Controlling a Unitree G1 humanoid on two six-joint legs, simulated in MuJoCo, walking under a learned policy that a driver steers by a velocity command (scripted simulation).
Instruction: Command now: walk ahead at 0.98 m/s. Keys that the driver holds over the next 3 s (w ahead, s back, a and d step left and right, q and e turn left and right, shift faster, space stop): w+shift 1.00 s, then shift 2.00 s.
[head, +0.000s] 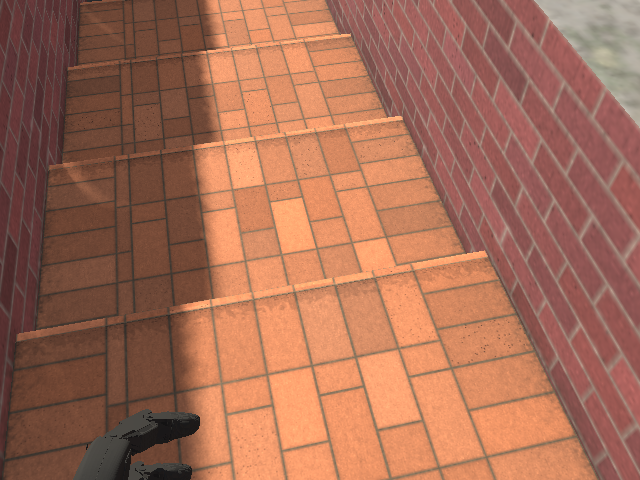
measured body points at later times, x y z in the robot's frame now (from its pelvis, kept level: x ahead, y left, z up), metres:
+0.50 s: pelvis +0.50 +0.04 -0.10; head +0.52 +0.05 +0.35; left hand +0.40 +0.31 -0.24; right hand +0.69 -0.19 -0.20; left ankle +0.58 +0.12 -0.84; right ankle +0.22 -0.08 -0.64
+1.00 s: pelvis +0.98 +0.02 -0.12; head +0.99 +0.02 +0.33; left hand +0.96 +0.30 -0.25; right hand +1.10 -0.25 -0.24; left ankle +0.97 +0.16 -0.77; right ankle +0.95 -0.05 -0.84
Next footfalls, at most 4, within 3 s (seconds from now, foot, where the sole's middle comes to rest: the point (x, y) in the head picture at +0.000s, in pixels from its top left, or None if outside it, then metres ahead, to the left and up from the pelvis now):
0.04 right None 0.21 -0.07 -0.76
0.46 left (252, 431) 0.61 0.13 -0.88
0.82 right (319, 290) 0.99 -0.06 -0.88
1.22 left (255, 209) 1.40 0.12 -1.00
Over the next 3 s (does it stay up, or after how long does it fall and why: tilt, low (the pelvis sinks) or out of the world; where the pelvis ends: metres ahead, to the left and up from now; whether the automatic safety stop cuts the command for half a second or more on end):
stays up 1.43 -0.01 -0.23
